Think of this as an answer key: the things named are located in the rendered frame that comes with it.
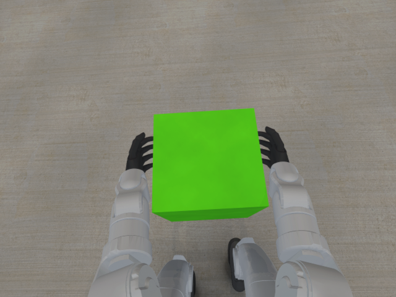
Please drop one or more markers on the carton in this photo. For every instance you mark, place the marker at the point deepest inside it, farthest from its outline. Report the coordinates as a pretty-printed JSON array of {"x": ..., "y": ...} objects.
[{"x": 207, "y": 165}]

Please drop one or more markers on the robot thigh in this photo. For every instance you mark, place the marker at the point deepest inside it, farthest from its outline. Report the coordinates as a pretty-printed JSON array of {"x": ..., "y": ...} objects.
[
  {"x": 258, "y": 271},
  {"x": 176, "y": 278}
]

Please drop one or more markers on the robot left upper arm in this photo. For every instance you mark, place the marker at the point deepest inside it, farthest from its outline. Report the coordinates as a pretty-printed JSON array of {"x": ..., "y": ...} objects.
[{"x": 135, "y": 280}]

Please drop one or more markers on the robot right thigh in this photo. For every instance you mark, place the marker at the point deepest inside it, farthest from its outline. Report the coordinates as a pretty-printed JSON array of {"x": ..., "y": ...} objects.
[{"x": 258, "y": 271}]

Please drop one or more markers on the robot left hand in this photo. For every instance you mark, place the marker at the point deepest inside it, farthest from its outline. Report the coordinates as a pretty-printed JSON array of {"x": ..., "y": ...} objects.
[{"x": 136, "y": 159}]

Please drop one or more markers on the robot left forearm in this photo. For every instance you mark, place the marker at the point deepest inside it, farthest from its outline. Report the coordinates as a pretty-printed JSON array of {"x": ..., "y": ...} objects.
[{"x": 128, "y": 240}]

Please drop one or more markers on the robot right forearm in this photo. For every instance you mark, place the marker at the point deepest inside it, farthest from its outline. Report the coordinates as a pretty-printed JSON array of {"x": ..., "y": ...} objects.
[{"x": 298, "y": 233}]

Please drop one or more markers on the robot left thigh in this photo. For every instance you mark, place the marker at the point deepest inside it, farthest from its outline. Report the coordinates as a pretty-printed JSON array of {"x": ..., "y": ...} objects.
[{"x": 176, "y": 278}]

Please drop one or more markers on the robot right hand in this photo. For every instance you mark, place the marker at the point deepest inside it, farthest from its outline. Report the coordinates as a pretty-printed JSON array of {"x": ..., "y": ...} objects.
[{"x": 276, "y": 152}]

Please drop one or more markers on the robot right upper arm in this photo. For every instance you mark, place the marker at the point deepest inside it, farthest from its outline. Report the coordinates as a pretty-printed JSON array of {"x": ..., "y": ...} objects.
[{"x": 296, "y": 278}]

